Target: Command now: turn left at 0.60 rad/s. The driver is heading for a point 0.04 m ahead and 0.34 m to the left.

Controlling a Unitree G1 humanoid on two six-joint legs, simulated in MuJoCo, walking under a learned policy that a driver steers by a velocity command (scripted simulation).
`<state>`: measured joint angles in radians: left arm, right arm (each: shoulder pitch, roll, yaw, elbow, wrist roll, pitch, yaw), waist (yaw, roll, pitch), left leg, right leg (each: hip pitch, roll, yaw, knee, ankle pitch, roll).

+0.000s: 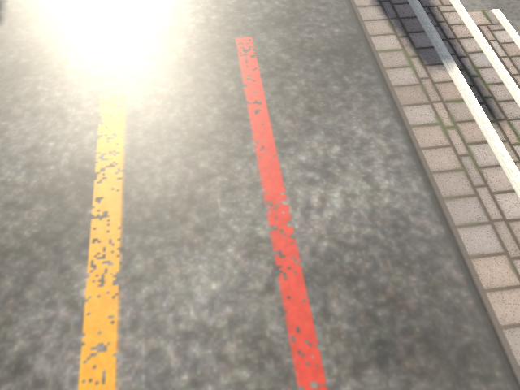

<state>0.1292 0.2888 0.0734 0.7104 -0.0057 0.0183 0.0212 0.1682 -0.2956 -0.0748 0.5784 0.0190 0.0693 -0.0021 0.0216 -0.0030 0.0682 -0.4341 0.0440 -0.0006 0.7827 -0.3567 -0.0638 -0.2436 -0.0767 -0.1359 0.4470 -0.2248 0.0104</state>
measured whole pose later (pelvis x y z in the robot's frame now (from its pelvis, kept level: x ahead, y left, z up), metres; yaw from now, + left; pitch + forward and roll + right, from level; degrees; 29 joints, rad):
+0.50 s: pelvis +0.01 +0.03 +0.00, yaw +18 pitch +2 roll -1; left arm 0.09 0.29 0.07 0.69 -0.01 0.00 0.01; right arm 0.17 -0.30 -0.07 0.58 0.01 0.05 -0.02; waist -0.02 0.00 0.04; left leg -0.33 -0.12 -0.21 0.53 -0.22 0.04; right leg -0.38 0.04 0.09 0.71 -0.38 0.06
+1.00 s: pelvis +0.03 +0.05 +0.00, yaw +27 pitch +1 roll +0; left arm 0.29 0.30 0.05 0.75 -0.02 -0.01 -0.01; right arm 0.24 -0.26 -0.04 0.66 0.01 -0.01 0.00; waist 0.03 -0.04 -0.01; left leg -0.20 -0.03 0.00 0.48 -0.30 0.03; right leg -0.29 -0.05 -0.01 0.69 -0.42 -0.01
